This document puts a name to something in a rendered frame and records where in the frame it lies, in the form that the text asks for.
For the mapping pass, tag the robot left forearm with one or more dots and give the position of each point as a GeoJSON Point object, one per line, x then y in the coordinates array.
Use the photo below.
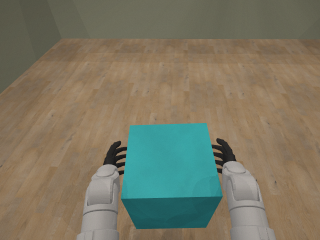
{"type": "Point", "coordinates": [99, 221]}

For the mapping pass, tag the robot left hand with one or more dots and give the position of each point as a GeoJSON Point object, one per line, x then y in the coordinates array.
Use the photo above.
{"type": "Point", "coordinates": [111, 157]}

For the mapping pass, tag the carton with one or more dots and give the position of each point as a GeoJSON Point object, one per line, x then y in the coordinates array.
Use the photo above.
{"type": "Point", "coordinates": [170, 176]}

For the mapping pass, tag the robot right hand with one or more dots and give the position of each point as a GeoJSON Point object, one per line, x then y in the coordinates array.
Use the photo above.
{"type": "Point", "coordinates": [226, 155]}

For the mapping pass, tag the robot right forearm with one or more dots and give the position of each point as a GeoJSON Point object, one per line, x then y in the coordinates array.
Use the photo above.
{"type": "Point", "coordinates": [245, 204]}

